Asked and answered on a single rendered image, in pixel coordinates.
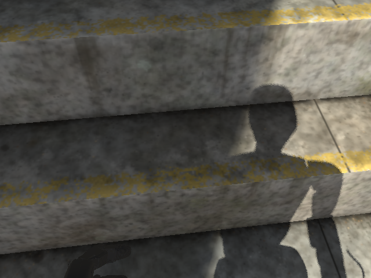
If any robot left hand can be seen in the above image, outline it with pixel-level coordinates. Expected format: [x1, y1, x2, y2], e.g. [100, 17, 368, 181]
[64, 244, 131, 278]

